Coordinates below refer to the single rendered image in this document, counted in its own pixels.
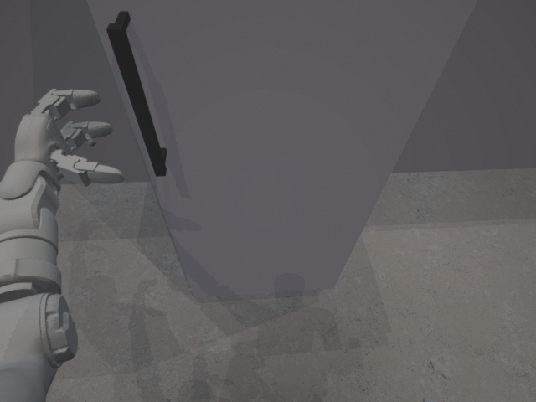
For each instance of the handle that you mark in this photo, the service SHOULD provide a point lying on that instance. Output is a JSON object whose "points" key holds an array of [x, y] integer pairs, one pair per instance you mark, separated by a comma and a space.
{"points": [[124, 57]]}

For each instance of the robot left upper arm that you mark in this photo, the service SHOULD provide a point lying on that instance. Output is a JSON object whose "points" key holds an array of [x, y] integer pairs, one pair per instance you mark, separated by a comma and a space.
{"points": [[37, 334]]}

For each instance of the robot left forearm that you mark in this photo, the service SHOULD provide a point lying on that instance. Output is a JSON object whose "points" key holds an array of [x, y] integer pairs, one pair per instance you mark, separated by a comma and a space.
{"points": [[28, 231]]}

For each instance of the fridge door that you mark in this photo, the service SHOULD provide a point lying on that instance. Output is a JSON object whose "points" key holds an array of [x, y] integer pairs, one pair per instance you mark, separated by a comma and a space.
{"points": [[282, 120]]}

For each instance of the left robot hand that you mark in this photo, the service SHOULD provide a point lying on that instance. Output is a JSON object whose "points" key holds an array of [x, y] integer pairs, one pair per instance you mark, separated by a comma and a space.
{"points": [[38, 138]]}

